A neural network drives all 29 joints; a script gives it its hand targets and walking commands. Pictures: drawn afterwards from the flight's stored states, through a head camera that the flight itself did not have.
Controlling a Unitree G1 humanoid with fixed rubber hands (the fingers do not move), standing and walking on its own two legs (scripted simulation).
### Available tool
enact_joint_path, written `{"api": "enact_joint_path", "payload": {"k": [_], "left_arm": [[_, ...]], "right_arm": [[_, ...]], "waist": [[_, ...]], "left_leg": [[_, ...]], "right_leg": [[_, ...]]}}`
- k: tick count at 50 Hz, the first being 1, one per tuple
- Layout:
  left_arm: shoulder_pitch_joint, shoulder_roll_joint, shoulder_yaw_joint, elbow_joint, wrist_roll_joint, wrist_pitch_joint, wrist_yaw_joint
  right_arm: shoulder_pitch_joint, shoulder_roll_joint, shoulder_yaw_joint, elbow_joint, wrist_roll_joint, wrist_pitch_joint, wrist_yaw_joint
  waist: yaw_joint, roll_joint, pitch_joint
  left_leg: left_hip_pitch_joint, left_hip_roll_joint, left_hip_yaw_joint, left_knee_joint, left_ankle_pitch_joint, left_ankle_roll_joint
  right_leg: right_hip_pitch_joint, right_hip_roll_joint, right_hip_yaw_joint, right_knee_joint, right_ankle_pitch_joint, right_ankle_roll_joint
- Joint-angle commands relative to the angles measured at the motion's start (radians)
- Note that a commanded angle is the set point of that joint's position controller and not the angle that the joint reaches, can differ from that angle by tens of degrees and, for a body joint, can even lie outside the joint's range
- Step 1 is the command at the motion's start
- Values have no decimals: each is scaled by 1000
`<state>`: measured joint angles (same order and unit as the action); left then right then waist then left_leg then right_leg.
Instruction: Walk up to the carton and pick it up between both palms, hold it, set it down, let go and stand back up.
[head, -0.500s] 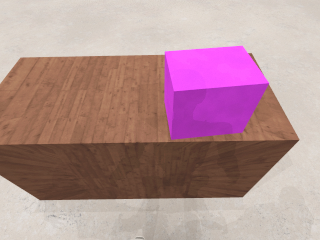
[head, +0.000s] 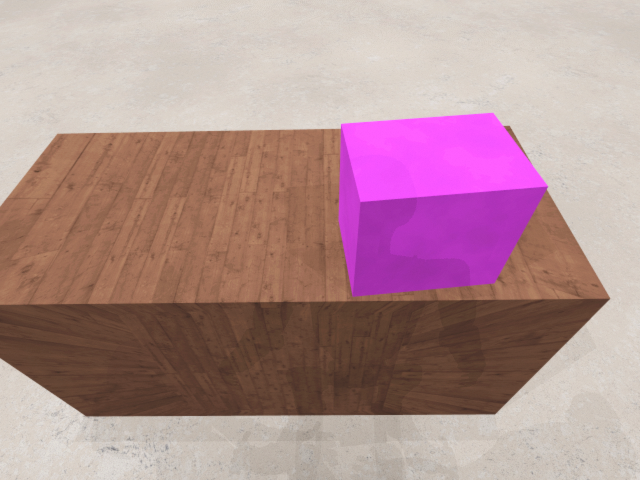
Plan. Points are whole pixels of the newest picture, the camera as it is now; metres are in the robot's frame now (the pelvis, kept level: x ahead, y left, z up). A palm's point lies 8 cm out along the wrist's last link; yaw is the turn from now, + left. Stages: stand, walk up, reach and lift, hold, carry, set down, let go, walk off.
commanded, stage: walk up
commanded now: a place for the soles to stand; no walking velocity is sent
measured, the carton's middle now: (421, 207) +0.56 -0.19 +0.00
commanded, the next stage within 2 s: none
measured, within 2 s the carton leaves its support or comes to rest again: neither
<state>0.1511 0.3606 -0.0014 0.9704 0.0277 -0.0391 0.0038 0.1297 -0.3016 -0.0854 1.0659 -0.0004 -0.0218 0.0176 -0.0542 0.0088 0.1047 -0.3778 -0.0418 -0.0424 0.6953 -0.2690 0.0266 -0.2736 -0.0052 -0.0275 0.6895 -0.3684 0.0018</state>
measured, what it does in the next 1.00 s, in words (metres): steps to the right: right foot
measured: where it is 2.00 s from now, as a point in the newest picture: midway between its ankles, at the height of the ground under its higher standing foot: (436, 479)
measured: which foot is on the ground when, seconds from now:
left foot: down 0.00-0.66, up 0.68-1.00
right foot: down 0.00-0.30, up 0.32-0.62, down 0.64-1.00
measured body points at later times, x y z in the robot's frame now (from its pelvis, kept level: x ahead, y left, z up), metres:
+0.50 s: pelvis -0.01 -0.03 +0.00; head +0.00 -0.02 +0.44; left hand +0.09 +0.28 -0.13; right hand +0.01 -0.34 -0.13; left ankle +0.06 +0.10 -0.72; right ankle +0.01 -0.14 -0.69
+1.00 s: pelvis +0.03 -0.20 +0.03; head +0.06 -0.21 +0.48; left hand +0.12 +0.09 -0.10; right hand -0.01 -0.50 -0.11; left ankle +0.07 -0.07 -0.68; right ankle +0.04 -0.18 -0.70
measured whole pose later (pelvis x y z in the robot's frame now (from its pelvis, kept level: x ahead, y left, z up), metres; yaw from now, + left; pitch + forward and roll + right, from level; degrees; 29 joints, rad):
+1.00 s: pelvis +0.03 -0.20 +0.03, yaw -7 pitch -2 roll +3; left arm 0.26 0.36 0.00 0.97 0.03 0.02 -0.05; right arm 0.30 -0.31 -0.09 1.04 0.00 -0.04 -0.03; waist -0.06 -0.05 0.09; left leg -0.33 -0.02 0.03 0.72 -0.32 0.03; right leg -0.20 0.15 -0.05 0.48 -0.16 0.09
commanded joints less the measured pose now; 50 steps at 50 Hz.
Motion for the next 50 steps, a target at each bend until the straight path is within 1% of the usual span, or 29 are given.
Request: {"api": "enact_joint_path", "payload": {"k": [1,6,11,12,13,14,17,22,25,27,28,29,30,31,33,35,36,39,40,41,42,43,44,45,46,47,48,49,50], "left_arm": [[-18,184,72,-21,-19,-19,10],[-52,214,74,-24,-12,-25,9],[-44,211,73,-27,-14,-28,6],[-22,281,124,-97,39,10,-36],[-39,252,128,-111,42,31,-50],[-63,252,129,-140,50,44,-54],[1,279,141,-118,39,54,-75],[16,274,146,-136,38,53,-76],[27,277,151,-144,26,57,-87],[66,286,153,-127,22,51,-89],[172,302,160,-103,20,53,-86],[284,302,174,-57,14,46,-78],[375,327,183,-21,14,28,-57],[352,404,203,-18,19,11,-45],[179,392,186,-94,14,16,-31],[77,397,185,-118,7,12,-29],[59,345,175,-123,4,4,-32],[92,309,178,-113,-5,-11,-22],[90,307,175,-118,-11,-9,-22],[48,295,187,-133,-22,-1,-20],[65,279,179,-122,-14,0,-18],[-5,282,186,-158,-10,8,-18],[-33,276,193,-174,-4,18,-14],[-79,262,184,-195,2,25,-9],[-170,266,199,-229,3,30,-7],[-180,238,169,-246,-5,28,-5],[-111,192,146,-246,-17,31,-6],[14,94,104,-192,-25,22,-21],[105,118,107,-190,-24,24,-26]], "right_arm": [[-56,-282,6,-63,-15,-42,-18],[-86,-256,5,-65,-12,-33,-9],[-51,-258,9,-61,-16,-38,-7],[118,-381,-52,-52,-12,-60,-33],[215,-451,-82,-23,-29,-68,-48],[227,-482,-98,-37,-27,-77,-56],[161,-433,-91,-68,-26,-86,-65],[193,-419,-90,-89,-29,-93,-74],[144,-432,-95,-101,-40,-85,-69],[87,-427,-98,-121,-41,-85,-69],[40,-451,-100,-129,-37,-77,-63],[-39,-427,-90,-138,-46,-62,-61],[-50,-299,-60,-144,-34,-52,-63],[-12,-191,-11,-142,-15,-54,-66],[104,-289,-31,-85,-3,-35,-67],[151,-345,-42,-41,7,-21,-58],[152,-330,-47,-32,8,-13,-54],[207,-294,-35,-21,17,-4,-39],[228,-282,-32,-7,10,-3,-39],[304,-298,-41,0,6,-5,-43],[336,-297,-44,-6,8,-4,-49],[455,-307,-49,18,13,-4,-57],[483,-304,-52,20,9,-3,-65],[509,-294,-56,12,14,-9,-75],[641,-293,-72,29,6,-19,-83],[664,-256,-71,33,1,-31,-89],[590,-211,-53,15,6,-37,-101],[399,-182,-25,-20,-17,-42,-102],[266,-214,-32,-81,-22,-44,-96]], "waist": [[65,62,-226],[57,4,-191],[53,-10,-204],[20,-70,-205],[-25,87,-143],[-34,80,-111],[27,-8,-109],[11,20,-153],[22,130,-157],[69,93,-167],[128,164,-210],[207,119,-230],[256,-190,-173],[254,-354,-72],[134,-157,-18],[93,-163,53],[76,-85,133],[55,-70,171],[43,-75,160],[-15,-136,132],[-26,-150,75],[-82,-230,-30],[-107,-237,-89],[-146,-219,-106],[-224,-118,-162],[-265,-24,-198],[-247,227,-246],[-84,262,-286],[-3,244,-282]], "left_leg": [[121,212,-241,-277,127,62],[78,114,-154,-238,-11,21],[96,139,-197,-284,-80,40],[212,191,-316,-288,-418,107],[333,312,-546,-417,-618,167],[362,414,-706,-490,-712,201],[254,388,-594,-462,-618,156],[294,397,-569,-391,-492,198],[243,388,-526,-371,-541,207],[146,386,-452,-330,-450,202],[77,380,-404,-280,-421,178],[-145,290,-266,-93,-385,126],[-368,94,-24,245,-349,35],[-563,-88,23,474,-353,-20],[-496,-47,-64,530,-213,-18],[-417,0,-71,530,-159,-8],[-379,23,-93,555,-90,-11],[-277,39,-109,510,27,-20],[-213,24,-65,454,29,-24],[-134,1,-5,379,-36,-31],[-56,12,5,320,-45,-37],[-1,-3,88,245,-94,-43],[107,4,145,132,-157,-27],[176,23,201,-29,-143,-16],[302,45,239,-235,-102,36],[437,47,293,-405,129,78],[526,107,171,-491,471,92],[642,185,-102,-357,468,120],[511,333,-340,-209,234,200]], "right_leg": [[106,-74,85,-160,56,-61],[91,-137,148,-264,21,-80],[73,-105,136,-243,-40,-81],[-93,-65,145,-80,-273,-95],[-329,-3,87,149,-294,-72],[-466,-11,158,295,-254,-52],[-395,-66,171,340,-147,-45],[-411,-88,152,370,-138,-18],[-379,-95,150,291,-182,-25],[-241,-111,127,182,-172,-44],[-94,-139,137,105,-140,-62],[195,-137,177,-79,-133,-73],[349,-147,271,-343,-204,-50],[314,-311,590,-533,-327,12],[162,-345,648,-643,-542,43],[44,-300,593,-657,-627,40],[-27,-269,515,-661,-582,84],[-68,-180,357,-665,-328,216],[-39,-146,277,-677,-145,257],[25,-101,207,-688,128,345],[65,-91,123,-625,393,354],[199,-41,14,-551,718,380],[219,-40,-5,-470,956,381],[208,-33,-36,-350,1164,307],[165,-2,-69,-41,1324,280],[108,38,-71,250,1309,194],[38,73,-38,563,696,57],[-171,74,84,502,-78,5],[-226,5,250,584,-255,-27]]}}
